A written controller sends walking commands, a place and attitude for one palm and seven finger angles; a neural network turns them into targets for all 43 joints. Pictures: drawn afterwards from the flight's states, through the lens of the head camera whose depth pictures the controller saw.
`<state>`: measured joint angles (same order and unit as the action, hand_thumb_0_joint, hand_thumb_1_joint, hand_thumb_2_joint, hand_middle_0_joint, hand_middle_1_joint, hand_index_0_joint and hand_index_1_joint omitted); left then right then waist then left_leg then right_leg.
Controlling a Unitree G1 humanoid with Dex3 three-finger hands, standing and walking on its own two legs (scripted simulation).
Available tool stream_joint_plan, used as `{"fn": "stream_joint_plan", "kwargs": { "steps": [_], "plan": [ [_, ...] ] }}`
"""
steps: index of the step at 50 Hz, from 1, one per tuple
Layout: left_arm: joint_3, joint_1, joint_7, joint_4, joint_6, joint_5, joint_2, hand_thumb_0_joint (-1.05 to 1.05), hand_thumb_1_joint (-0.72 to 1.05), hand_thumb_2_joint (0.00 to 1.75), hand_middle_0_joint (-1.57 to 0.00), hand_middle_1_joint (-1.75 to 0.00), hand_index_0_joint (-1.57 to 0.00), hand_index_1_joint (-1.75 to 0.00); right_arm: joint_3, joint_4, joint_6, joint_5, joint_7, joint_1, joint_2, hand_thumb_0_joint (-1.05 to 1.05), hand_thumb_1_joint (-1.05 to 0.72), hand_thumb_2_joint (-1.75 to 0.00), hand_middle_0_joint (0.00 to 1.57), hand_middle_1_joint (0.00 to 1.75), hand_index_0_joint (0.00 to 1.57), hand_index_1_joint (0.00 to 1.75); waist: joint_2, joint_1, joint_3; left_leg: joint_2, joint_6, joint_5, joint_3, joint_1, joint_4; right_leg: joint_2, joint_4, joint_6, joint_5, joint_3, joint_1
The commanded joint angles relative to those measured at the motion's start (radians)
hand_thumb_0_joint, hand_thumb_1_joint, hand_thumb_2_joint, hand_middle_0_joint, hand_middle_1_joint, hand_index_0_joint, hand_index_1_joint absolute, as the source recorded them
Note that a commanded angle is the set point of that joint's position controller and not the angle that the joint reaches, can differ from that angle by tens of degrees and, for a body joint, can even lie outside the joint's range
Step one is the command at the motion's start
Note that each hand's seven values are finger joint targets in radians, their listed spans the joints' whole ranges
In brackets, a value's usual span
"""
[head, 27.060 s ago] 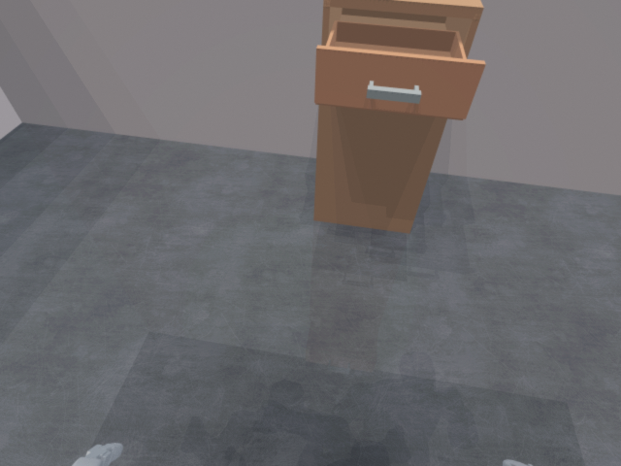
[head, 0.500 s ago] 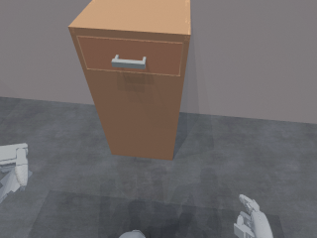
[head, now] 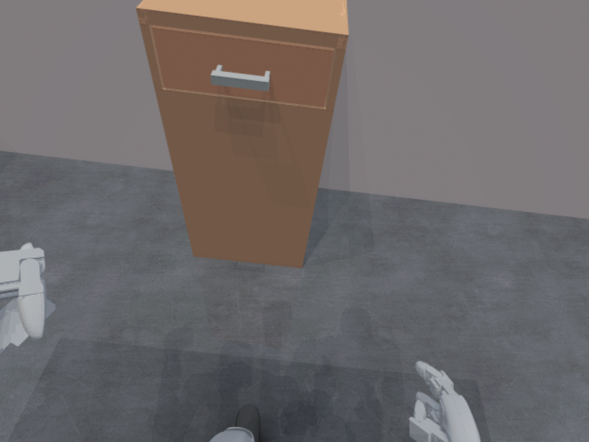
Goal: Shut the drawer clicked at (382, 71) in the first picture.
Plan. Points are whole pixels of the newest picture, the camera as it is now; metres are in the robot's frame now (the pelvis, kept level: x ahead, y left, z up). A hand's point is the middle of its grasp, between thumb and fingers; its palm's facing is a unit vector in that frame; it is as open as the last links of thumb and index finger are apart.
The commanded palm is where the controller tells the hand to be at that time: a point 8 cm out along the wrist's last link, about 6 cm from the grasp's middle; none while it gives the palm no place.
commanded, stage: stop stepping back and stand still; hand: left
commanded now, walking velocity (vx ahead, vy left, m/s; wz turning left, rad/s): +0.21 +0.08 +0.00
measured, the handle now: (242, 76) +0.82 +0.19 +0.05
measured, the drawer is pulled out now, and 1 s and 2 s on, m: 0.00 0.00 0.00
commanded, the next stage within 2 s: let the arm hang, fingers relaxed in 1.66 s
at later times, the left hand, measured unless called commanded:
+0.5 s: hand out of the picture +0.06 +0.21 +0.19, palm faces +0.30 -0.82 -0.48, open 3.2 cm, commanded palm +0.03 +0.27 +0.19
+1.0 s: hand out of the picture +0.02 +0.23 +0.18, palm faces +0.44 -0.72 -0.54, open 3.2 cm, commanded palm -0.03 +0.27 +0.19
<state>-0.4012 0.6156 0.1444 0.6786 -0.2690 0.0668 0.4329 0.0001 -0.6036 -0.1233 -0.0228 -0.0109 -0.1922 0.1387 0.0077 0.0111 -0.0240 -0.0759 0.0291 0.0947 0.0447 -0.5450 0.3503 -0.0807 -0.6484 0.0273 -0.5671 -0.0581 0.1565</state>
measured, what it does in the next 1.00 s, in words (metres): walks backwards: right foot, then left foot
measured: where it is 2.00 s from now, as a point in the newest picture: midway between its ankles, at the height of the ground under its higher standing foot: outside the picture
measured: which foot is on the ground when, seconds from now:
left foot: down 0.00-0.02, up 0.04-0.16, down 0.18-0.40, up 0.42-0.70, down 0.72-0.96, up 0.98-1.00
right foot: up 0.00-0.02, down 0.04-0.20, up 0.22-0.38, down 0.40-0.72, up 0.74-0.94, down 0.96-1.00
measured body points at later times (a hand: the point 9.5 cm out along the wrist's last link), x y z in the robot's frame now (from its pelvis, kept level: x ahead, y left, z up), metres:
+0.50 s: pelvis -0.12 +0.00 +0.01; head -0.14 +0.00 +0.46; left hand +0.04 +0.26 +0.21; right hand +0.01 -0.26 -0.08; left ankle -0.05 +0.10 -0.65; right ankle -0.07 -0.08 -0.72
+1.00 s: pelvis -0.16 -0.01 -0.01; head -0.16 -0.03 +0.44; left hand -0.01 +0.27 +0.21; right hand -0.03 -0.23 -0.12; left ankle -0.16 +0.15 -0.71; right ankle -0.14 -0.10 -0.73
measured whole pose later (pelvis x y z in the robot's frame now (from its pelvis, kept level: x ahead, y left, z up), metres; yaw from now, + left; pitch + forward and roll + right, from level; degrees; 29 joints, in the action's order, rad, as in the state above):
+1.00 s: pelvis -0.16 -0.01 -0.01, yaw +0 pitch -1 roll +1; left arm -0.42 0.63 0.17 0.56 -0.24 0.01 0.41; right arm 0.00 -0.66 -0.10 0.00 -0.05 -0.28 0.16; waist 0.04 0.01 0.00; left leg -0.08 0.02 -0.42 -0.01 -0.37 0.81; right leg 0.00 -0.66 0.04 -0.31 -0.08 0.34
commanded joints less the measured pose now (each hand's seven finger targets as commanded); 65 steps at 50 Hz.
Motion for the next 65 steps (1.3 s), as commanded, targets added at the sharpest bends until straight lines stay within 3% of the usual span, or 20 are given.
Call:
{"fn": "stream_joint_plan", "kwargs": {
  "steps": [1,3,6,9,12,17,19,20,21,27,33,36,37,46,47,48,49,55,61,65],
  "plan": [
    [-0.134,-0.014,0.006,0.161,-0.071,0.004,0.194,0.0,0.9,0.9,-1.4,-1.6,-1.4,-1.6,-0.058,0.078,-0.026,0.015,-0.029,0.009,0.154,0.0,-0.9,-0.9,0.2,0.3,0.2,0.3,-0.081,-0.015,-0.106,0.05,-0.091,-0.359,0.002,0.457,0.387,0.274,0.541,0.096,0.172,0.229,0.325],
    [-0.203,-0.04,0.032,0.205,-0.06,0.018,0.257,0.0,0.9,0.9,-1.4,-1.6,-1.4,-1.6,-0.035,0.115,-0.016,0.003,-0.037,0.072,0.151,0.0,-0.9,-0.9,0.2,0.3,0.2,0.3,-0.129,-0.001,-0.087,0.087,-0.064,-0.48,-0.012,0.177,0.683,0.431,0.449,0.163,0.598,0.25,0.21],
    [-0.122,-0.024,0.007,0.094,-0.005,0.0,0.129,0.0,0.9,0.9,-1.4,-1.6,-1.4,-1.6,-0.04,0.143,-0.01,0.045,-0.053,0.081,0.166,0.0,-0.9,-0.9,0.2,0.3,0.2,0.3,-0.186,-0.028,-0.024,0.026,-0.016,-0.338,-0.043,0.119,0.38,0.319,0.22,0.104,0.787,0.158,0.031],
    [-0.097,-0.03,0.009,0.053,0.01,0.008,0.098,0.0,0.9,0.9,-1.4,-1.6,-1.4,-1.6,-0.039,0.132,-0.027,0.046,-0.067,0.052,0.211,0.0,-0.9,-0.9,0.2,0.3,0.2,0.3,0.218,-0.04,-0.081,-0.055,0.05,0.041,-0.185,0.509,0.037,0.11,-0.116,-0.032,0.467,0.008,0.207],
    [-0.079,-0.054,0.014,-0.005,0.009,-0.001,0.112,0.0,0.9,0.9,-1.4,-1.6,-1.4,-1.6,-0.039,0.123,-0.051,0.028,-0.055,0.043,0.194,0.0,-0.9,-0.9,0.2,0.3,0.2,0.3,0.135,-0.02,-0.042,-0.215,0.149,-0.267,-0.494,0.417,-0.123,0.067,-0.245,-0.033,0.004,0.092,0.312],
    [-0.109,0.072,0.017,0.144,0.018,-0.021,0.139,0.0,0.9,0.9,-1.4,-1.6,-1.4,-1.6,-0.045,0.175,-0.018,0.029,-0.049,0.109,0.199,0.0,-0.9,-0.9,0.2,0.3,0.2,0.3,0.234,0.006,-0.04,-0.066,0.017,-0.849,-0.168,-0.119,-0.21,0.022,-0.006,0.003,0.079,-0.056,-0.204],
    [-0.111,0.126,0.017,0.15,0.012,-0.039,0.137,0.0,0.9,0.9,-1.4,-1.6,-1.4,-1.6,-0.047,0.193,0.003,0.025,-0.046,0.11,0.177,0.0,-0.9,-0.9,0.2,0.3,0.2,0.3,0.104,0.017,-0.003,0.038,-0.001,-0.784,-0.059,-0.234,0.13,0.117,0.189,0.043,0.007,0.093,-0.214],
    [-0.115,0.103,0.016,0.159,0.011,-0.044,0.154,0.0,0.9,0.9,-1.4,-1.6,-1.4,-1.6,-0.058,0.182,0.016,0.029,-0.041,0.103,0.165,0.0,-0.9,-0.9,0.2,0.3,0.2,0.3,-0.187,0.013,0.025,0.131,-0.023,-0.619,0.02,-0.13,0.592,0.345,0.468,0.121,-0.241,0.459,0.076],
    [-0.114,0.017,0.012,0.188,0.005,-0.032,0.157,0.0,0.9,0.9,-1.4,-1.6,-1.4,-1.6,-0.07,0.153,0.019,0.013,-0.043,0.105,0.194,0.0,-0.9,-0.9,0.2,0.3,0.2,0.3,-0.229,-0.005,0.064,0.127,-0.039,-0.545,-0.04,-0.136,0.857,0.487,0.571,0.174,-0.301,0.664,0.25],
    [-0.065,-0.095,0.012,-0.049,0.002,-0.031,0.083,0.0,0.9,0.9,-1.4,-1.6,-1.4,-1.6,-0.056,0.106,0.001,0.019,-0.069,0.064,0.172,0.0,-0.9,-0.9,0.2,0.3,0.2,0.3,-0.077,-0.048,0.038,0.034,-0.021,-0.381,-0.005,0.047,0.681,0.331,0.483,0.098,-0.212,0.26,0.354],
    [-0.018,-0.118,0.044,0.021,0.002,-0.049,0.062,0.0,0.9,0.9,-1.4,-1.6,-1.4,-1.6,-0.047,0.116,-0.058,0.011,-0.099,0.031,0.175,0.0,-0.9,-0.9,0.2,0.3,0.2,0.3,-0.119,-0.033,-0.054,0.087,0.034,-0.504,0.108,0.373,0.078,0.25,0.304,0.041,-0.123,0.135,0.208],
    [-0.051,-0.135,0.049,0.174,-0.023,-0.069,0.093,0.0,0.9,0.9,-1.4,-1.6,-1.4,-1.6,-0.051,0.136,-0.07,0.008,-0.084,0.015,0.198,0.0,-0.9,-0.9,0.2,0.3,0.2,0.3,0.347,-0.044,0.022,-0.288,0.223,-0.731,-0.469,0.402,-0.196,0.045,-0.433,-0.046,0.036,-0.005,0.484],
    [-0.1,-0.117,0.051,0.171,-0.032,-0.076,0.139,0.0,0.9,0.9,-1.4,-1.6,-1.4,-1.6,-0.058,0.147,-0.074,0.013,-0.076,0.036,0.181,0.0,-0.9,-0.9,0.2,0.3,0.2,0.3,0.204,-0.033,0.029,-0.309,0.245,-0.549,-0.478,0.345,-0.178,0.08,-0.554,-0.036,0.103,0.064,0.497],
    [-0.096,-0.011,0.037,0.011,-0.003,-0.056,0.088,0.0,0.9,0.9,-1.4,-1.6,-1.4,-1.6,-0.057,0.106,-0.028,0.015,-0.066,0.038,0.176,0.0,-0.9,-0.9,0.2,0.3,0.2,0.3,0.138,-0.001,0.018,-0.114,0.072,-0.721,-0.07,-0.027,0.083,0.062,0.07,-0.014,0.119,-0.046,-0.113],
    [-0.073,-0.02,0.035,-0.02,0.006,-0.058,0.069,0.0,0.9,0.9,-1.4,-1.6,-1.4,-1.6,-0.055,0.1,-0.025,0.021,-0.066,0.032,0.161,0.0,-0.9,-0.9,0.2,0.3,0.2,0.3,0.0,-0.004,0.023,-0.029,0.051,-0.679,-0.009,-0.037,0.308,0.116,0.213,0.008,0.075,0.066,-0.107],
    [-0.088,-0.045,0.035,-0.036,0.015,-0.056,0.106,0.0,0.9,0.9,-1.4,-1.6,-1.4,-1.6,-0.066,0.108,-0.018,0.031,-0.061,0.065,0.154,0.0,-0.9,-0.9,0.2,0.3,0.2,0.3,-0.3,-0.006,0.033,0.072,0.017,-0.646,0.011,-0.151,0.615,0.328,0.408,0.091,-0.059,0.489,-0.088],
    [-0.101,-0.067,0.029,-0.042,0.009,-0.047,0.131,0.0,0.9,0.9,-1.4,-1.6,-1.4,-1.6,-0.079,0.109,-0.023,0.028,-0.06,0.07,0.186,0.0,-0.9,-0.9,0.2,0.3,0.2,0.3,-0.324,-0.015,0.059,0.091,-0.002,-0.598,-0.051,-0.173,0.801,0.448,0.46,0.127,0.131,0.666,-0.037],
    [-0.089,-0.047,0.023,0.033,-0.043,-0.04,0.111,0.0,0.9,0.9,-1.4,-1.6,-1.4,-1.6,-0.052,0.087,-0.017,0.026,-0.055,0.089,0.163,0.0,-0.9,-0.9,0.2,0.3,0.2,0.3,-0.173,-0.035,0.001,0.036,-0.03,-0.393,-0.033,0.058,0.621,0.352,0.368,0.101,0.417,0.259,0.067],
    [-0.107,0.016,0.052,0.141,-0.058,-0.036,0.12,0.0,0.9,0.9,-1.4,-1.6,-1.4,-1.6,-0.056,0.128,-0.039,0.023,-0.067,0.079,0.156,0.0,-0.9,-0.9,0.2,0.3,0.2,0.3,-0.052,-0.01,-0.014,0.073,-0.002,-0.317,0.032,0.337,0.122,0.307,0.316,0.07,0.331,0.196,0.087],
    [-0.122,0.045,0.044,0.159,-0.065,-0.041,0.118,0.0,0.9,0.9,-1.4,-1.6,-1.4,-1.6,-0.068,0.161,-0.039,0.037,-0.059,0.064,0.2,0.0,-0.9,-0.9,0.2,0.3,0.2,0.3,0.206,0.003,-0.055,-0.148,0.081,-0.087,-0.237,0.393,0.008,0.12,0.081,-0.035,0.29,0.053,0.121]
  ]
}}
